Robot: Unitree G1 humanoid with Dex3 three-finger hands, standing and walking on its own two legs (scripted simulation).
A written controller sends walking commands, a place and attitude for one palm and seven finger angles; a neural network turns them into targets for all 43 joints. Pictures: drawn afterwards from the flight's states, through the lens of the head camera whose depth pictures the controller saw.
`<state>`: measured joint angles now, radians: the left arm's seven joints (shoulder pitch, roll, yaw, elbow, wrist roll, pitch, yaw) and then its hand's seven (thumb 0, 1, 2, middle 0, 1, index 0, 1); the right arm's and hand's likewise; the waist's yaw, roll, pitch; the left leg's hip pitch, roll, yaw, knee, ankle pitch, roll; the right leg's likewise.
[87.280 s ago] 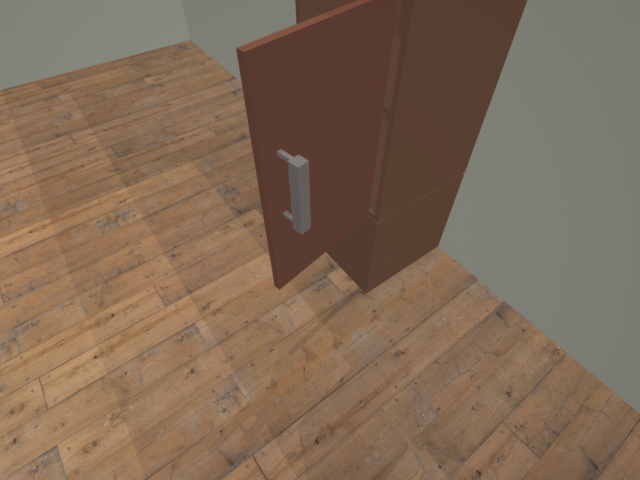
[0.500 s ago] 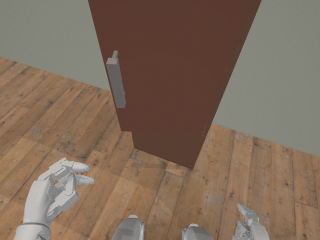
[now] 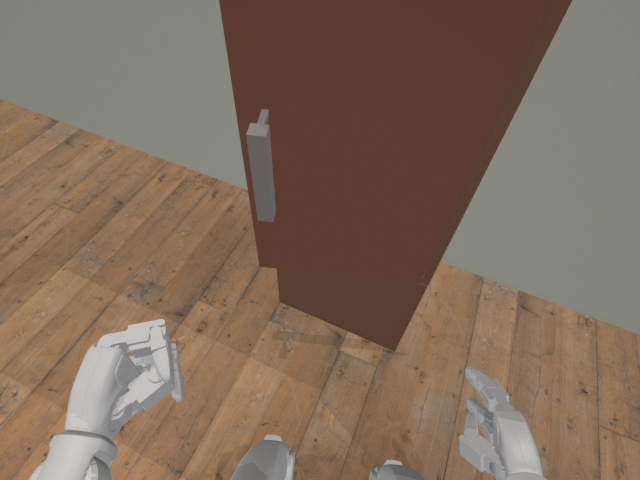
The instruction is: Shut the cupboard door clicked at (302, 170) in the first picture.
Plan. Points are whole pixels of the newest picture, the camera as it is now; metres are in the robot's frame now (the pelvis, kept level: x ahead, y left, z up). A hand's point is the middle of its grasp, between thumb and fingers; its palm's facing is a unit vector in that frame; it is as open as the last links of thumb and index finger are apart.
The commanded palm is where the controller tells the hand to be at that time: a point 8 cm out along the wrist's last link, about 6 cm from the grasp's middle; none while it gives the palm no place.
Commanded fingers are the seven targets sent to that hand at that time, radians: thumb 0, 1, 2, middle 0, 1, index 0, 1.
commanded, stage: raise the hand and make a fist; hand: left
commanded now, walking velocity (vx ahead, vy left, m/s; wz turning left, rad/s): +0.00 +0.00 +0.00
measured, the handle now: (265, 168) +0.54 +0.13 +0.06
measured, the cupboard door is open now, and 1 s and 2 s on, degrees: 19 19 19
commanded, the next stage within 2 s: bring the fist close to the handle in 0.58 s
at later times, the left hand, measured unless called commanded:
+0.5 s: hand (192, 356) +0.24 +0.16 +0.07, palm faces +0.00 -1.00 -0.05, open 3.2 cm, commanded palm +0.21 +0.21 +0.07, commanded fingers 0.00 0.90 0.90 -1.30 -1.50 -1.30 -1.50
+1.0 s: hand (237, 314) +0.29 +0.13 +0.06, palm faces -0.10 -0.99 -0.03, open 3.1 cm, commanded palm +0.28 +0.18 +0.07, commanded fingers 0.00 0.90 0.90 -1.30 -1.50 -1.30 -1.50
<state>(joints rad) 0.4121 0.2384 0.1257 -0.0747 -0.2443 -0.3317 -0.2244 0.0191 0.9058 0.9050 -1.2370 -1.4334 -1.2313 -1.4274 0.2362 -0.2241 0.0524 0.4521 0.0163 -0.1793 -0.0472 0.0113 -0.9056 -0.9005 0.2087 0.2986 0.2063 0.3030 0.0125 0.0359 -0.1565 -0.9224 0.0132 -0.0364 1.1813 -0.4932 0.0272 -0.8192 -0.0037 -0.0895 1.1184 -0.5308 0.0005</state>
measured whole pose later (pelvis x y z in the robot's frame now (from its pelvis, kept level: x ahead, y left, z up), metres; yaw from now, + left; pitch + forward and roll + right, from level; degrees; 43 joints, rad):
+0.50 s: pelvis +0.01 -0.02 +0.00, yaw -1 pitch +14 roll -2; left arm 0.39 0.24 0.16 -0.06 -0.28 -0.39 -0.23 0.02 0.90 0.90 -1.30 -1.50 -1.29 -1.50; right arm 0.28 -0.25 0.01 0.50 0.01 -0.17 -0.06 0.01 -0.91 -0.90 0.21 0.30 0.20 0.30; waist 0.00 0.03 -0.15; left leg -0.90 0.03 -0.03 1.16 -0.50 -0.01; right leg -0.82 0.02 -0.08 1.13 -0.55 -0.03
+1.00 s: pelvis +0.00 -0.02 +0.00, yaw +0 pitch +14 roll -2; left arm 0.09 0.22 0.09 0.12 -0.23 -0.29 -0.21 0.02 0.90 0.90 -1.30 -1.50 -1.30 -1.50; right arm 0.24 -0.24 0.03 0.52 0.02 -0.15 -0.06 0.01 -0.91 -0.90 0.21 0.30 0.21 0.30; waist -0.01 0.05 -0.14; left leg -0.93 0.03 -0.04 1.17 -0.49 -0.01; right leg -0.85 0.01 -0.08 1.14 -0.55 -0.03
